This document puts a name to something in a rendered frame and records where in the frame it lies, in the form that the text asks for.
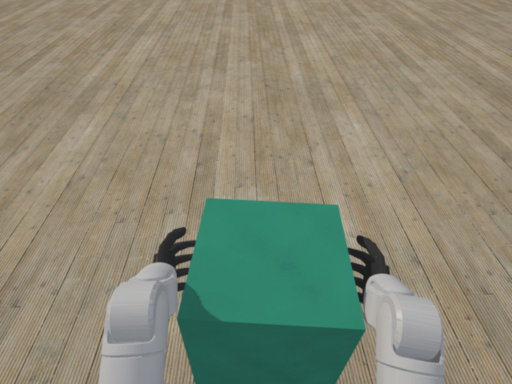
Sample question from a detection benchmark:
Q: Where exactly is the robot left forearm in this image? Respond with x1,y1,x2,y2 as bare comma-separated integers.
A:
98,262,178,384

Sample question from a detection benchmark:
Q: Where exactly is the right robot hand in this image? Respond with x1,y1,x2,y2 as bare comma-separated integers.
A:
347,235,390,304

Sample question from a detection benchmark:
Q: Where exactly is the left robot hand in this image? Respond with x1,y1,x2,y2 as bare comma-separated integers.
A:
153,227,196,292

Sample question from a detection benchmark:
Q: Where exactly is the carton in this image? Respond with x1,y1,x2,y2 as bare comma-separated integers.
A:
177,198,366,384

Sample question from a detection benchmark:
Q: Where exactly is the robot right forearm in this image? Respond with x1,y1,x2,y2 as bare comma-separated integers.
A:
363,274,445,384

